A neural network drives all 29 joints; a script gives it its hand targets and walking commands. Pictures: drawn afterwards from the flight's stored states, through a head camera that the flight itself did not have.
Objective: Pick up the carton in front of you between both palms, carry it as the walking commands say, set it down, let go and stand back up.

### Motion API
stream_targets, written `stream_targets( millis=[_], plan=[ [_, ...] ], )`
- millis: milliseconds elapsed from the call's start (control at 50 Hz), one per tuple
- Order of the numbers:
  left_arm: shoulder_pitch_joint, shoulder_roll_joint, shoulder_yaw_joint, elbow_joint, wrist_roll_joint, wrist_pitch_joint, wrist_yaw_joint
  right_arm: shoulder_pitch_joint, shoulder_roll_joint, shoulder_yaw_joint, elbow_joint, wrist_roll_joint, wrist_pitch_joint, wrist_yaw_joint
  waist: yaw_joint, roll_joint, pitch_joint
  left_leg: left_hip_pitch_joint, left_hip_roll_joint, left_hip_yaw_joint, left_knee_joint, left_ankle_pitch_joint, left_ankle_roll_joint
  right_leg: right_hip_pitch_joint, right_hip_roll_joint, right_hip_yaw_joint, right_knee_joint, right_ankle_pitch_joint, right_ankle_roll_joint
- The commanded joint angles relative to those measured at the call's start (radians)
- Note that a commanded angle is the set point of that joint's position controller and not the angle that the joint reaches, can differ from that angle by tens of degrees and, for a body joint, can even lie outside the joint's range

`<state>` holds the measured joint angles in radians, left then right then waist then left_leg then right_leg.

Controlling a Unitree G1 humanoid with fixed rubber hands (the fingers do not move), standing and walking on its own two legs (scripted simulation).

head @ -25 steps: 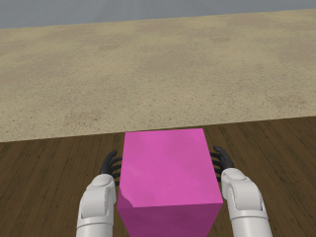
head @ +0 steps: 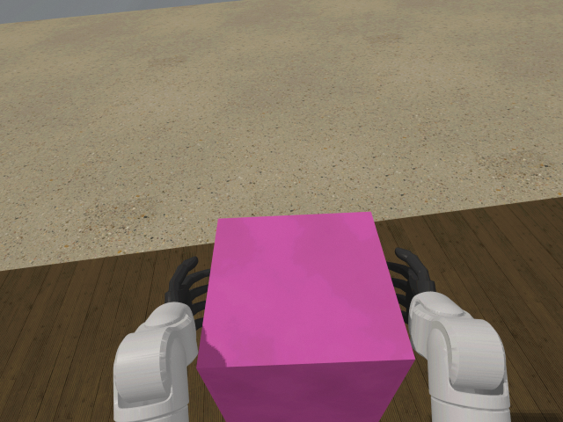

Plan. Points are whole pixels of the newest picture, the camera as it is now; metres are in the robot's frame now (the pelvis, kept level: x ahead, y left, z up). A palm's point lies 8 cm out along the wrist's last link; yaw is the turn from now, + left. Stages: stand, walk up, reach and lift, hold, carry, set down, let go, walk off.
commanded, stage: carry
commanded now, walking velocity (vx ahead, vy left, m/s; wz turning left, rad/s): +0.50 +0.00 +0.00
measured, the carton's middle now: (299, 326) +0.28 +0.00 +0.02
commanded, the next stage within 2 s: none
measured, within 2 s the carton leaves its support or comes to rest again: neither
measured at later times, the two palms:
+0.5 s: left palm (199, 174) +0.59 +0.17 +0.06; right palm (348, 162) +0.59 -0.13 +0.06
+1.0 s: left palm (221, 81) +0.95 +0.14 +0.10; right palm (333, 73) +0.95 -0.16 +0.09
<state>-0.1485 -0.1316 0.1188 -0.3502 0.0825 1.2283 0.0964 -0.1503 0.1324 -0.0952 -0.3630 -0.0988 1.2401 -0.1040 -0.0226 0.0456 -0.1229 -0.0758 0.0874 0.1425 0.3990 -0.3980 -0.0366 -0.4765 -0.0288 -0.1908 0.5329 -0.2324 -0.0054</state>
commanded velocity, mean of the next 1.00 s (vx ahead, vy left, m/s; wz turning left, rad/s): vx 0.50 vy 0.00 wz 0.00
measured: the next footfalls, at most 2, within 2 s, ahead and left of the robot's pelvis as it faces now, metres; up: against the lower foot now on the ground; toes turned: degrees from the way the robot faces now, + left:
right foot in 0.02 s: +0.14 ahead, -0.10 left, +0.00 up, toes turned -11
left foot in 0.46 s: +0.48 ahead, +0.10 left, +0.00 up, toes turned +13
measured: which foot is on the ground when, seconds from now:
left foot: down 0.00-0.02, up 0.04-0.44, down 0.46-0.98, up 1.00-1.00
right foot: up 0.00-0.00, down 0.02-0.46, up 0.48-0.94, down 0.96-1.00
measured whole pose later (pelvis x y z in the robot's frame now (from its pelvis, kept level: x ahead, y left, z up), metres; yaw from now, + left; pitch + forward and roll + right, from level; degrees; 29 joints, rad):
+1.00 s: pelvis +0.67 -0.01 -0.02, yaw +1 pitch +2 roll -1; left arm -0.26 -0.14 0.13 -0.37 0.10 1.22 0.10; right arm -0.25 0.11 -0.13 -0.39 -0.09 1.23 -0.09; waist 0.01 0.04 -0.07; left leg -0.04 0.09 0.15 0.73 -0.51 -0.01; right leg -0.51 -0.02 -0.24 0.59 -0.12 -0.10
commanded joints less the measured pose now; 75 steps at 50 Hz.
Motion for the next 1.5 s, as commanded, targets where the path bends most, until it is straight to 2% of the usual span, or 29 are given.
stream_targets(
  millis=[0,20,40,60,120,180,360,420,440,460,480,500,560,660,840,920,940,960,980,1000,1060,1160,1260,1340,1400,1420,1440,1460,1480],
  plan=[
    [-0.474,-0.841,-0.687,-0.055,-0.381,0.0,-0.24,-0.507,0.823,0.701,-0.079,0.425,-0.003,0.256,0.034,0.01,-0.263,-0.229,0.081,0.058,0.199,0.337,0.055,0.558,0.014,-0.036,-0.073,0.04,-0.019],
    [-0.456,-0.821,-0.671,-0.034,-0.362,0.006,-0.236,-0.541,0.799,0.699,-0.085,0.427,0.009,0.259,0.059,-0.197,-0.296,-0.392,0.002,0.083,0.494,0.156,0.001,0.658,-0.231,0.374,-0.234,-0.227,-0.085],
    [-0.475,-0.813,-0.66,-0.011,-0.348,0.008,-0.233,-0.573,0.801,0.701,-0.08,0.434,0.022,0.263,0.058,-0.337,-0.27,-0.638,-0.087,0.01,0.694,-0.101,-0.009,0.75,-0.398,0.709,-0.332,-0.213,-0.21],
    [-0.483,-0.832,-0.662,-0.021,-0.352,0.012,-0.23,-0.574,0.815,0.7,-0.055,0.44,0.026,0.268,0.051,-0.257,-0.255,-0.714,-0.019,-0.096,0.825,-0.107,0.031,0.729,-0.443,0.731,-0.318,-0.121,-0.248],
    [-0.546,-0.913,-0.7,-0.06,-0.374,0.003,-0.237,-0.562,0.884,0.692,-0.023,0.432,0.009,0.277,0.043,-0.066,-0.242,-0.689,0.067,-0.136,0.766,0.054,0.065,0.612,-0.356,0.459,-0.296,0.129,-0.173],
    [-0.576,-0.957,-0.733,-0.095,-0.409,-0.017,-0.255,-0.543,0.943,0.705,-0.036,0.404,-0.023,0.266,0.04,-0.124,-0.237,-0.624,0.031,-0.075,0.592,0.123,0.051,0.586,-0.289,0.286,-0.321,0.243,-0.129],
    [-0.439,-0.892,-0.728,-0.074,-0.395,-0.022,-0.284,-0.422,0.91,0.705,-0.052,0.348,-0.041,0.242,0.043,-0.204,-0.116,-0.477,-0.053,0.086,0.129,0.381,0.062,0.604,-0.197,0.048,-0.284,0.566,-0.089],
    [-0.434,-0.882,-0.728,-0.075,-0.383,-0.023,-0.285,-0.413,0.905,0.706,-0.04,0.361,-0.042,0.255,0.021,-0.199,-0.181,-0.15,-0.131,0.163,0.045,0.37,0.078,0.536,-0.162,-0.05,-0.042,0.736,-0.038],
    [-0.435,-0.878,-0.729,-0.076,-0.38,-0.024,-0.286,-0.41,0.9,0.702,-0.033,0.363,-0.043,0.26,0.007,-0.155,-0.234,0.051,-0.116,0.147,0.049,0.3,0.081,0.417,-0.133,-0.059,0.12,0.625,-0.018],
    [-0.449,-0.871,-0.731,-0.068,-0.373,-0.024,-0.287,-0.405,0.903,0.698,-0.024,0.361,-0.04,0.266,-0.011,-0.036,-0.293,0.211,0.097,-0.141,0.016,0.111,0.102,0.255,-0.106,-0.028,0.355,0.309,0.0],
    [-0.452,-0.881,-0.75,-0.084,-0.377,-0.019,-0.285,-0.406,0.898,0.698,0.004,0.357,-0.051,0.274,-0.004,0.224,-0.348,0.418,0.356,-0.625,-0.124,-0.031,0.262,-0.084,0.028,0.039,0.631,-0.155,0.028],
    [-0.463,-0.881,-0.746,-0.079,-0.377,-0.025,-0.285,-0.395,0.928,0.701,0.01,0.378,-0.057,0.277,-0.005,0.195,-0.314,0.373,0.361,-0.679,-0.193,0.075,0.285,-0.182,0.013,0.149,0.758,-0.221,0.008],
    [-0.484,-0.965,-0.755,-0.078,-0.39,-0.058,-0.284,-0.462,0.992,0.731,-0.047,0.402,-0.085,0.279,0.004,-0.015,-0.287,0.218,0.285,-0.377,-0.146,0.396,0.214,-0.177,-0.093,0.2,0.706,-0.093,-0.031],
    [-0.408,-0.995,-0.77,-0.085,-0.368,-0.098,-0.26,-0.437,0.984,0.755,-0.103,0.427,-0.103,0.288,0.007,0.053,-0.263,0.158,0.22,-0.165,-0.208,0.368,0.183,-0.151,-0.08,0.12,0.425,-0.014,-0.001],
    [-0.479,-0.839,-0.772,-0.178,-0.382,-0.047,-0.234,-0.446,0.808,0.715,-0.149,0.411,-0.056,0.273,-0.006,0.099,-0.096,0.183,0.148,0.005,-0.168,0.608,0.156,-0.127,-0.024,-0.017,0.041,0.21,-0.021],
    [-0.563,-0.74,-0.733,-0.12,-0.396,-0.003,-0.231,-0.558,0.709,0.691,-0.11,0.399,-0.013,0.247,0.022,0.094,-0.155,0.124,0.107,0.098,0.139,0.824,0.103,0.196,0.073,-0.1,-0.05,0.159,-0.055],
    [-0.591,-0.718,-0.717,-0.095,-0.393,0.005,-0.23,-0.592,0.686,0.687,-0.094,0.399,-0.003,0.243,0.046,0.035,-0.231,0.001,0.068,0.103,0.331,0.71,0.079,0.414,0.048,-0.063,-0.048,0.113,-0.056],
    [-0.62,-0.691,-0.697,-0.069,-0.385,0.015,-0.227,-0.639,0.677,0.684,-0.077,0.398,0.007,0.239,0.063,-0.136,-0.302,-0.192,0.021,0.075,0.6,0.395,0.053,0.582,-0.194,0.292,-0.105,-0.047,-0.097],
    [-0.656,-0.663,-0.676,-0.021,-0.373,0.015,-0.225,-0.68,0.695,0.685,-0.058,0.41,0.018,0.234,0.079,-0.408,-0.362,-0.506,-0.142,-0.005,0.87,-0.07,0.029,0.765,-0.385,0.729,-0.243,-0.079,-0.252],
    [-0.677,-0.694,-0.679,-0.008,-0.398,0.022,-0.225,-0.738,0.702,0.673,-0.031,0.418,0.019,0.23,0.076,-0.302,-0.332,-0.604,-0.092,-0.136,1.003,-0.098,0.062,0.751,-0.386,0.702,-0.252,0.01,-0.256],
    [-0.858,-0.796,-0.697,0.003,-0.448,0.01,-0.228,-0.851,0.789,0.665,0.05,0.441,0.005,0.227,0.061,-0.077,-0.3,-0.623,0.014,-0.165,0.943,0.038,0.098,0.576,-0.306,0.426,-0.191,0.237,-0.19],
    [-1.065,-0.859,-0.69,0.092,-0.5,-0.027,-0.236,-1.019,0.857,0.647,0.159,0.435,-0.039,0.2,0.053,-0.138,-0.309,-0.638,0.01,-0.108,0.78,0.131,0.075,0.511,-0.249,0.263,-0.215,0.207,-0.189],
    [-1.164,-0.869,-0.632,0.205,-0.501,-0.042,-0.227,-1.129,0.874,0.606,0.25,0.439,-0.054,0.18,0.076,-0.149,-0.279,-0.725,-0.01,-0.065,0.527,0.222,0.075,0.603,-0.205,0.194,-0.144,0.434,-0.209],
    [-1.193,-0.899,-0.599,0.273,-0.481,-0.04,-0.219,-1.165,0.901,0.573,0.308,0.44,-0.05,0.182,0.092,-0.17,-0.245,-0.557,-0.094,0.03,0.221,0.364,0.103,0.579,-0.143,0.106,-0.098,0.608,-0.16],
    [-1.201,-0.933,-0.589,0.301,-0.472,-0.039,-0.217,-1.169,0.922,0.547,0.334,0.441,-0.044,0.196,0.008,-0.205,-0.337,-0.208,-0.139,0.077,0.162,0.506,0.141,0.522,-0.143,0.029,0.113,0.811,-0.091],
    [-1.191,-0.943,-0.589,0.308,-0.469,-0.038,-0.218,-1.146,0.922,0.533,0.346,0.439,-0.044,0.202,-0.051,-0.148,-0.384,-0.039,-0.131,0.052,0.083,0.497,0.139,0.447,-0.096,-0.004,0.298,0.725,-0.062],
    [-1.194,-0.952,-0.585,0.314,-0.459,-0.038,-0.217,-1.131,0.925,0.519,0.356,0.438,-0.045,0.21,-0.064,0.008,-0.448,0.209,0.058,-0.177,0.173,0.655,0.163,0.219,-0.044,0.04,0.51,0.385,-0.044],
    [-1.177,-0.983,-0.579,0.329,-0.451,-0.034,-0.216,-1.134,0.92,0.515,0.372,0.428,-0.05,0.214,-0.046,0.28,-0.555,0.485,0.255,-0.565,0.154,0.679,0.334,-0.109,0.086,0.113,0.759,-0.253,-0.024],
    [-1.175,-0.97,-0.575,0.309,-0.442,-0.038,-0.209,-1.104,0.953,0.524,0.366,0.446,-0.053,0.222,-0.068,0.274,-0.544,0.518,0.251,-0.642,0.083,0.526,0.366,-0.275,0.102,0.172,0.884,-0.32,-0.037]
  ],
)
